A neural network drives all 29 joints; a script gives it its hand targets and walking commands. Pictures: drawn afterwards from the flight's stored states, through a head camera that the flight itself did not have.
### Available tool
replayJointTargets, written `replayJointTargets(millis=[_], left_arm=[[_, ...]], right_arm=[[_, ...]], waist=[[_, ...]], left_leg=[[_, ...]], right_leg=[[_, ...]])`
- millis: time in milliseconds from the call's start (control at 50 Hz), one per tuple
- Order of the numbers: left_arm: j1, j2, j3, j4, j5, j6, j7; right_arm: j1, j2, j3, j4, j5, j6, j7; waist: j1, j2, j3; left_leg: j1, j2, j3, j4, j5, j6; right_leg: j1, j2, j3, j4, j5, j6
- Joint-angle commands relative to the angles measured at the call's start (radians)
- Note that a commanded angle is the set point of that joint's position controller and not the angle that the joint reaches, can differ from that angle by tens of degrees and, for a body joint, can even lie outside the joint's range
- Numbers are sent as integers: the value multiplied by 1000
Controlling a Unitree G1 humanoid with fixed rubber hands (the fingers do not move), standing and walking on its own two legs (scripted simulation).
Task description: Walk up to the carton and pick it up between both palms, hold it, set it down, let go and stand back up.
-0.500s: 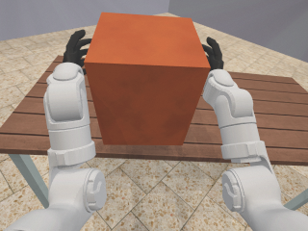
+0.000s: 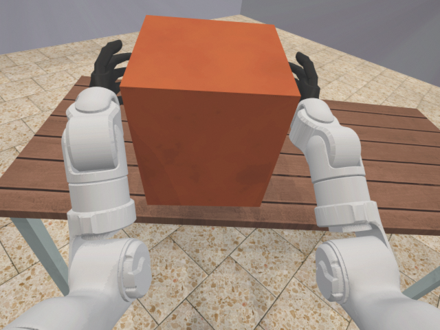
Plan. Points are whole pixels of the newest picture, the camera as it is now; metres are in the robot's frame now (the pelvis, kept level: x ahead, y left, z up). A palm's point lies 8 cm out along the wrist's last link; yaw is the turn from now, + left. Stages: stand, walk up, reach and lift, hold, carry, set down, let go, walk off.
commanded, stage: hold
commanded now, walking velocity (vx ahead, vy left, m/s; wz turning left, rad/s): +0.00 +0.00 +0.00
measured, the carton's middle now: (207, 119) +0.40 +0.01 +0.22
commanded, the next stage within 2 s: none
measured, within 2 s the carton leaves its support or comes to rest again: neither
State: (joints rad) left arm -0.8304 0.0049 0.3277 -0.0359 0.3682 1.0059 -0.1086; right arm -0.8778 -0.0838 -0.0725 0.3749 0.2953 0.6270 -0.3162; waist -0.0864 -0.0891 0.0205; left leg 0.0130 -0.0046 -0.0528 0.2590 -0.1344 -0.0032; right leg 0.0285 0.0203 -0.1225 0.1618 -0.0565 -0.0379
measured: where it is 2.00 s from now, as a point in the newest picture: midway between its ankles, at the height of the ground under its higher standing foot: outside the picture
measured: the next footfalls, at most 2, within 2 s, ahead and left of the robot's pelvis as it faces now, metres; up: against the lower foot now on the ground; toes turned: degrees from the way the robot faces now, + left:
none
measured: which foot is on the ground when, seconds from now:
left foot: down 0.00-1.00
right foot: down 0.00-1.00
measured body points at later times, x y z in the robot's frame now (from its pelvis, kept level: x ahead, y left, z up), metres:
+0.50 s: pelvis +0.00 +0.00 +0.00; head -0.04 +0.04 +0.45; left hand +0.37 +0.17 +0.27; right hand +0.38 -0.13 +0.28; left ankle +0.02 +0.12 -0.75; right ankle +0.04 -0.09 -0.75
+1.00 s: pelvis +0.00 +0.00 +0.00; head -0.04 +0.04 +0.45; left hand +0.38 +0.17 +0.27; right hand +0.38 -0.14 +0.28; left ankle +0.02 +0.12 -0.75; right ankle +0.04 -0.09 -0.75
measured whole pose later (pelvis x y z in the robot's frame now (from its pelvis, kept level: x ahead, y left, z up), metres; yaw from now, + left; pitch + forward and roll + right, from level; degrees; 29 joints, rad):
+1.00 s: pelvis +0.00 +0.00 +0.00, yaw +0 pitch -8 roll -1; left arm -0.83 0.00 0.33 -0.05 0.38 1.02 -0.11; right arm -0.88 -0.09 -0.07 0.37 0.30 0.63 -0.32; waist -0.09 -0.09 0.02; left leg 0.02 -0.01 -0.05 0.26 -0.14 0.00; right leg 0.04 0.02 -0.12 0.15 -0.06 -0.04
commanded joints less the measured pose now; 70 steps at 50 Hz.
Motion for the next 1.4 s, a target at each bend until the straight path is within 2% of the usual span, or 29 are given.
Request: replayJointTargets(millis=[0, 100, 140, 160, 240, 280, 320, 400, 440, 460, 500, 540, 640, 680, 740, 780, 880, 900, 940, 1020, 1060, 1120, 1160, 1200, 1280, 1320, 1380], left_arm=[[-551, -356, -359, -118, -195, -52, -143], [-514, -358, -354, -125, -185, -42, -153], [-514, -346, -349, -110, -184, -40, -155], [-523, -351, -356, -131, -189, -41, -154], [-524, -351, -352, -119, -186, -43, -156], [-536, -356, -359, -138, -186, -44, -153], [-530, -352, -360, -114, -194, -41, -152], [-540, -358, -365, -117, -192, -40, -147], [-541, -358, -349, -102, -188, -42, -147], [-540, -352, -347, -105, -182, -42, -148], [-527, -356, -353, -127, -192, -45, -149], [-513, -351, -359, -127, -190, -37, -155], [-518, -360, -377, -146, -198, -40, -155], [-509, -362, -384, -177, -197, -40, -153], [-516, -350, -361, -153, -191, -32, -155], [-515, -354, -361, -130, -189, -31, -155], [-540, -353, -352, -113, -184, -37, -150], [-527, -357, -344, -96, -182, -36, -151], [-532, -351, -345, -109, -186, -39, -152], [-508, -359, -368, -155, -193, -38, -156], [-517, -355, -364, -145, -189, -37, -157], [-530, -357, -361, -124, -186, -31, -156], [-536, -358, -360, -118, -189, -37, -152], [-557, -360, -354, -97, -187, -44, -149], [-539, -358, -352, -82, -183, -45, -150], [-545, -358, -359, -112, -191, -47, -150], [-529, -356, -348, -102, -182, -41, -155]], right_arm=[[-601, 252, 192, -194, 69, -46, 73], [-587, 253, 211, -210, 83, -37, 62], [-579, 246, 209, -199, 81, -35, 63], [-580, 250, 207, -204, 81, -37, 63], [-585, 261, 222, -211, 85, -38, 62], [-592, 261, 211, -203, 87, -39, 63], [-602, 251, 210, -214, 86, -40, 64], [-593, 242, 194, -183, 83, -35, 68], [-594, 241, 192, -172, 75, -37, 72], [-599, 242, 186, -181, 72, -40, 72], [-587, 248, 195, -204, 75, -45, 69], [-578, 241, 202, -206, 89, -36, 63], [-580, 254, 224, -232, 101, -35, 59], [-574, 248, 223, -244, 101, -38, 58], [-575, 248, 221, -216, 98, -30, 61], [-580, 244, 213, -212, 90, -31, 62], [-595, 246, 193, -184, 81, -37, 68], [-598, 246, 194, -190, 79, -37, 67], [-596, 255, 204, -199, 81, -38, 66], [-584, 258, 229, -245, 101, -38, 56], [-581, 261, 229, -230, 90, -32, 53], [-581, 248, 204, -189, 88, -31, 61], [-597, 250, 199, -193, 79, -37, 67], [-616, 252, 197, -189, 73, -42, 72], [-610, 255, 193, -192, 71, -41, 70], [-602, 265, 198, -197, 79, -41, 67], [-592, 260, 209, -192, 82, -36, 61]], waist=[[-17, 108, -380], [-15, 111, -379], [-10, 102, -362], [-19, 106, -365], [-9, 83, -360], [-10, 111, -343], [-9, 101, -355], [-19, 129, -341], [-18, 109, -333], [-11, 111, -330], [-19, 103, -366], [-19, 120, -375], [-21, 97, -391], [-21, 112, -395], [-13, 104, -356], [-15, 96, -343], [-12, 122, -326], [-9, 104, -344], [-8, 94, -356], [-14, 111, -412], [-16, 92, -376], [-16, 112, -337], [-22, 109, -328], [-13, 100, -329], [-17, 103, -365], [-20, 113, -381], [-12, 109, -369]], left_leg=[[-108, -23, 49, -49, 142, -24], [-85, -28, 43, -39, 207, -30], [-96, -26, 46, -45, 165, -28], [-95, -25, 44, -47, 168, -29], [-91, -31, 49, -48, 166, -17], [-102, -28, 47, -49, 160, -26], [-105, -24, 50, -50, 141, -20], [-116, -17, 42, -59, 111, -31], [-124, -18, 43, -60, 95, -28], [-130, -21, 49, -63, 103, -25], [-103, -21, 47, -48, 162, -26], [-68, -23, 45, -37, 209, -31], [-72, -25, 41, -40, 207, -33], [-56, -25, 41, -38, 228, -35], [-76, -23, 47, -43, 207, -31], [-96, -23, 45, -52, 150, -27], [-124, -22, 49, -60, 111, -26], [-117, -24, 48, -60, 111, -24], [-116, -25, 50, -55, 138, -21], [-51, -30, 46, -27, 250, -32], [-68, -27, 46, -33, 222, -30], [-113, -20, 44, -57, 131, -28], [-126, -20, 47, -62, 104, -29], [-144, -23, 51, -66, 64, -20], [-125, -27, 55, -52, 110, -20], [-112, -29, 51, -48, 143, -23], [-104, -27, 50, -41, 182, -25]], right_leg=[[253, 10, 19, 37, 116, 50], [264, 7, 24, 34, 169, 50], [258, 3, 22, 25, 134, 51], [253, 4, 20, 29, 138, 50], [249, -4, 26, 27, 153, 54], [242, 3, 21, 32, 128, 49], [255, 4, 21, 28, 113, 54], [240, 12, 16, 34, 86, 47], [241, 8, 17, 33, 78, 46], [244, 8, 15, 31, 78, 47], [260, 7, 20, 30, 134, 49], [263, 9, 22, 31, 167, 50], [261, 11, 22, 30, 172, 53], [261, 11, 24, 29, 180, 48], [256, 5, 20, 23, 159, 49], [250, 5, 21, 24, 121, 51], [246, 7, 17, 33, 95, 49], [255, 6, 19, 33, 99, 54], [266, 7, 19, 33, 120, 55], [268, 7, 24, 31, 201, 52], [262, 5, 23, 27, 178, 49], [249, 6, 17, 27, 105, 47], [246, 9, 15, 29, 85, 49], [237, 10, 16, 35, 53, 54], [253, 8, 17, 35, 96, 57], [254, 10, 16, 38, 120, 55], [260, 4, 21, 33, 154, 51]])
